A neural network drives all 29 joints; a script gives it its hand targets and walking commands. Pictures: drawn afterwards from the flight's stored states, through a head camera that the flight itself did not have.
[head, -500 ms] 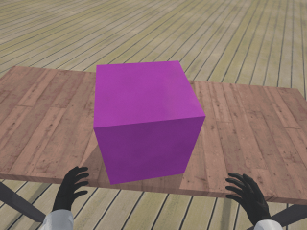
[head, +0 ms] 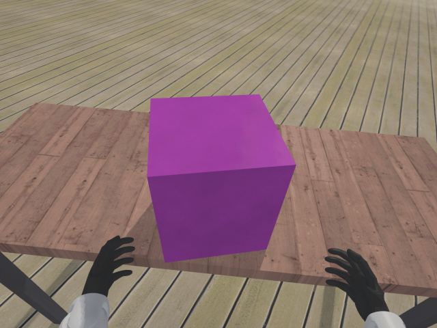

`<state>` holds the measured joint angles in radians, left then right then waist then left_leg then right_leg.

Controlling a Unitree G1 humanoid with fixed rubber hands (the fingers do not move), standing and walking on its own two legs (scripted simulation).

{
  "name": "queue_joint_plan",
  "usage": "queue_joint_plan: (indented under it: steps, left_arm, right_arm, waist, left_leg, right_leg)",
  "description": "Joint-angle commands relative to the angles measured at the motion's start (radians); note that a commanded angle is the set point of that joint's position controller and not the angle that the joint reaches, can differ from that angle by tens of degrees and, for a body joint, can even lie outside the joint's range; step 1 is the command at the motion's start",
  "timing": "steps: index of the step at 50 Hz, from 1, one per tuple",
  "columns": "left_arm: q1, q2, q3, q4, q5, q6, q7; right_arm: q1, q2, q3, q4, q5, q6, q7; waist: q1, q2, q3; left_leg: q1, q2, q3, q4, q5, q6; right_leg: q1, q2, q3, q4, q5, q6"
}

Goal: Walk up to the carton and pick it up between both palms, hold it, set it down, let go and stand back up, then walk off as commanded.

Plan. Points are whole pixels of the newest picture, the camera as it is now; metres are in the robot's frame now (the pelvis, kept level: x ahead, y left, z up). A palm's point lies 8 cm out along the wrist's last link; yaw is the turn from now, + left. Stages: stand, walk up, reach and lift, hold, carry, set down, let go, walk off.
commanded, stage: set down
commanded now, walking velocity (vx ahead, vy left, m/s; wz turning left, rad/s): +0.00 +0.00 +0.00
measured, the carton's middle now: (212, 178) +0.38 +0.07 +0.09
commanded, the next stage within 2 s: let go in 1.06 s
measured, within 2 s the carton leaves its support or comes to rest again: neither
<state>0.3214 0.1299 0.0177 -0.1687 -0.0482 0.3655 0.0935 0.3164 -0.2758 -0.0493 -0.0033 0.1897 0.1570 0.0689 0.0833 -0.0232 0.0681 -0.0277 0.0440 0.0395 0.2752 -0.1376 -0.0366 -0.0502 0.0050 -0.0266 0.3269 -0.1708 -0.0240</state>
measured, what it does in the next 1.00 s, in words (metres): walks backwards: left foot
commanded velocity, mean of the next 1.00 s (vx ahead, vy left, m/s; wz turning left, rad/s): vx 0.00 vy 0.00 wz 0.00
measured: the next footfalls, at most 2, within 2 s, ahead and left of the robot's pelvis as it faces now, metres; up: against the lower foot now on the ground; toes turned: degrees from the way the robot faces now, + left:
left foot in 0.98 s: -0.16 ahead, +0.08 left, +0.00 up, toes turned +10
left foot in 1.90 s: -0.38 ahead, +0.06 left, +0.01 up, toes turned +33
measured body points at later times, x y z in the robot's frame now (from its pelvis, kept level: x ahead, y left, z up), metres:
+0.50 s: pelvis -0.07 +0.03 +0.00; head -0.14 +0.02 +0.44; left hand +0.19 +0.23 +0.03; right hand +0.22 -0.21 +0.03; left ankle +0.01 +0.14 -0.74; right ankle +0.01 -0.10 -0.74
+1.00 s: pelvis -0.17 -0.03 -0.03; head -0.24 -0.03 +0.42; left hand +0.00 +0.23 -0.08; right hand +0.03 -0.20 -0.07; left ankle -0.16 +0.08 -0.73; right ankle +0.00 -0.09 -0.74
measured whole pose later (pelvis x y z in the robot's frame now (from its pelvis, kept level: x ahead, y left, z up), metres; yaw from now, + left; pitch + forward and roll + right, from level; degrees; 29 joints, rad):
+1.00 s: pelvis -0.17 -0.03 -0.03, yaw +8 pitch -19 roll +5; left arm 0.07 0.17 0.13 0.51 0.09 0.38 -0.03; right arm 0.24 -0.16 0.11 0.42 0.05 0.07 -0.02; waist -0.01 -0.12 0.17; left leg 0.01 -0.13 -0.01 0.69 -0.23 0.01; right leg -0.17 -0.05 0.00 0.65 -0.33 -0.07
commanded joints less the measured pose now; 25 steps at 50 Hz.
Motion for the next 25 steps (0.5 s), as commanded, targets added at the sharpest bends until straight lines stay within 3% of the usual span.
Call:
queue_joint_plan:
  steps: [1,2,3,4,5,7,8,9,10,11,12,13,14,15,16,17,18,19,20,21,22,23,24,25]
  left_arm:
    - [-0.061,0.017,-0.016,0.171,0.031,0.076,-0.034]
    - [-0.096,0.050,0.007,0.009,0.023,0.055,-0.008]
    - [-0.097,0.020,0.001,0.070,0.030,0.078,-0.020]
    - [-0.114,0.052,0.021,-0.009,0.020,0.060,-0.016]
    - [-0.092,0.024,0.003,0.055,0.026,0.071,-0.015]
    - [-0.140,0.008,-0.001,0.157,0.051,0.102,-0.022]
    - [-0.151,0.026,-0.018,0.206,0.035,0.103,-0.044]
    - [-0.175,0.032,0.026,0.218,0.070,0.117,-0.034]
    - [-0.176,0.017,-0.005,0.291,0.065,0.133,-0.051]
    - [-0.218,0.046,0.016,0.219,0.057,0.121,-0.037]
    - [-0.170,-0.029,-0.011,0.409,0.114,0.170,-0.049]
    - [-0.186,-0.015,0.002,0.312,0.099,0.153,-0.044]
    - [-0.198,-0.014,-0.006,0.405,0.087,0.162,-0.063]
    - [-0.225,0.010,0.015,0.466,0.099,0.163,-0.071]
    - [-0.264,0.022,0.018,0.538,0.122,0.179,-0.084]
    - [-0.271,0.025,0.028,0.533,0.123,0.176,-0.087]
    - [-0.275,0.035,0.039,0.526,0.121,0.178,-0.091]
    - [-0.299,0.042,0.067,0.557,0.122,0.176,-0.097]
    - [-0.373,0.022,0.038,0.557,0.127,0.181,-0.080]
    - [-0.361,0.001,0.021,0.481,0.113,0.166,-0.059]
    - [-0.342,-0.043,0.038,0.694,0.156,0.199,-0.089]
    - [-0.382,-0.027,0.036,0.666,0.140,0.195,-0.089]
    - [-0.441,-0.023,0.029,0.542,0.121,0.174,-0.060]
    - [-0.464,-0.017,0.052,0.663,0.130,0.184,-0.077]
  right_arm:
    - [-0.049,-0.089,0.018,0.145,-0.050,0.079,0.006]
    - [-0.121,-0.135,-0.009,0.010,-0.025,0.047,0.020]
    - [-0.098,-0.103,-0.005,0.038,-0.013,0.072,0.017]
    - [-0.101,-0.094,-0.009,-0.006,-0.003,0.059,0.013]
    - [-0.095,-0.091,-0.002,0.057,-0.006,0.070,0.020]
    - [-0.146,-0.114,-0.008,0.124,-0.024,0.099,0.032]
    - [-0.161,-0.104,-0.007,0.166,-0.057,0.106,0.022]
    - [-0.195,-0.124,-0.014,0.187,-0.030,0.117,0.035]
    - [-0.213,-0.122,-0.005,0.228,-0.063,0.131,0.034]
    - [-0.250,-0.149,-0.028,0.217,-0.065,0.122,0.041]
    - [-0.251,-0.181,-0.025,0.381,-0.095,0.149,0.059]
    - [-0.258,-0.180,-0.033,0.296,-0.074,0.140,0.059]
    - [-0.259,-0.166,-0.030,0.388,-0.112,0.152,0.058]
    - [-0.275,-0.161,-0.016,0.400,-0.125,0.141,0.061]
    - [-0.326,-0.167,0.002,0.477,-0.140,0.163,0.062]
    - [-0.355,-0.172,0.015,0.457,-0.130,0.155,0.066]
    - [-0.362,-0.169,0.016,0.446,-0.136,0.149,0.063]
    - [-0.389,-0.167,0.022,0.452,-0.138,0.146,0.062]
    - [-0.456,-0.204,-0.011,0.546,-0.137,0.158,0.079]
    - [-0.468,-0.232,-0.040,0.519,-0.129,0.147,0.093]
    - [-0.448,-0.209,0.003,0.667,-0.154,0.163,0.093]
    - [-0.480,-0.190,0.011,0.643,-0.159,0.160,0.095]
    - [-0.589,-0.255,-0.025,0.585,-0.146,0.147,0.112]
    - [-0.590,-0.213,0.000,0.660,-0.173,0.156,0.100]
  waist:
    - [-0.023,-0.008,0.151]
    - [0.000,0.000,0.087]
    - [-0.013,-0.018,0.122]
    - [-0.021,-0.025,0.107]
    - [-0.011,0.009,0.140]
    - [-0.019,0.003,0.166]
    - [-0.044,-0.039,0.174]
    - [-0.028,-0.006,0.177]
    - [-0.038,-0.024,0.219]
    - [-0.015,-0.014,0.146]
    - [-0.046,0.035,0.273]
    - [-0.036,0.018,0.231]
    - [-0.052,-0.018,0.234]
    - [-0.045,-0.062,0.207]
    - [-0.059,-0.056,0.248]
    - [-0.049,-0.081,0.238]
    - [-0.042,-0.067,0.223]
    - [-0.034,-0.071,0.188]
    - [-0.060,-0.007,0.173]
    - [-0.055,0.025,0.128]
    - [-0.073,0.035,0.208]
    - [-0.089,-0.003,0.159]
    - [-0.071,0.013,0.103]
    - [-0.095,-0.035,0.135]
  left_leg:
    - [-0.021,-0.038,0.028,-0.053,-0.118,0.013]
    - [-0.006,-0.039,0.023,-0.059,-0.101,0.020]
    - [-0.028,-0.043,0.040,-0.065,-0.145,0.011]
    - [-0.030,-0.034,0.028,-0.056,-0.106,0.012]
    - [-0.048,-0.039,0.027,-0.068,-0.132,0.009]
    - [-0.061,-0.041,0.035,-0.069,-0.206,0.007]
    - [-0.076,-0.041,0.036,-0.069,-0.227,0.019]
    - [-0.100,-0.021,0.016,-0.087,-0.281,0.023]
    - [-0.096,-0.032,0.031,-0.075,-0.294,0.022]
    - [-0.091,-0.027,0.027,-0.072,-0.280,0.019]
    - [-0.105,-0.016,0.012,-0.105,-0.340,0.014]
    - [-0.093,-0.025,0.024,-0.086,-0.287,0.006]
    - [-0.084,-0.026,0.027,-0.081,-0.299,0.004]
    - [-0.084,-0.033,0.026,-0.065,-0.299,0.016]
    - [-0.110,-0.041,0.041,-0.056,-0.290,0.020]
    - [-0.107,-0.043,0.048,-0.052,-0.249,0.022]
    - [-0.094,-0.026,0.020,-0.074,-0.304,0.023]
    - [-0.100,-0.037,0.033,-0.059,-0.300,0.022]
    - [-0.108,-0.016,-0.006,-0.075,-0.368,0.006]
    - [-0.123,0.013,-0.034,-0.102,-0.371,0.000]
    - [-0.142,0.029,-0.049,-0.125,-0.482,0.011]
    - [-0.133,0.019,-0.049,-0.103,-0.460,-0.005]
    - [-0.150,0.041,-0.066,-0.116,-0.412,-0.006]
    - [-0.166,0.033,-0.052,-0.115,-0.447,0.011]
  right_leg:
    - [-0.176,-0.070,0.080,-0.183,-0.268,-0.020]
    - [-0.183,-0.044,0.050,-0.163,-0.266,-0.019]
    - [-0.197,-0.053,0.054,-0.171,-0.305,-0.019]
    - [-0.176,-0.043,0.046,-0.157,-0.233,-0.019]
    - [-0.190,-0.051,0.055,-0.167,-0.265,-0.027]
    - [-0.174,-0.046,0.054,-0.157,-0.346,-0.027]
    - [-0.176,-0.061,0.063,-0.167,-0.341,-0.022]
    - [-0.162,-0.045,0.061,-0.154,-0.372,-0.025]
    - [-0.180,-0.058,0.073,-0.162,-0.405,-0.029]
    - [-0.165,-0.040,0.046,-0.137,-0.402,-0.026]
    - [-0.193,-0.020,0.031,-0.145,-0.395,-0.045]
    - [-0.153,-0.020,0.027,-0.144,-0.356,-0.041]
    - [-0.162,-0.028,0.022,-0.149,-0.339,-0.032]
    - [-0.161,-0.042,0.037,-0.154,-0.363,-0.018]
    - [-0.165,-0.047,0.049,-0.160,-0.382,-0.014]
    - [-0.172,-0.037,0.043,-0.158,-0.360,-0.011]
    - [-0.153,-0.031,0.030,-0.140,-0.338,-0.016]
    - [-0.140,-0.047,0.050,-0.146,-0.385,-0.012]
    - [-0.141,-0.033,0.030,-0.115,-0.380,-0.019]
    - [-0.093,-0.003,-0.011,-0.074,-0.293,-0.023]
    - [-0.064,-0.007,0.015,-0.089,-0.286,-0.013]
    - [-0.033,-0.025,0.023,-0.099,-0.252,-0.007]
    - [-0.007,0.006,-0.020,-0.050,-0.222,-0.010]
    - [0.007,-0.009,0.004,-0.072,-0.239,0.005]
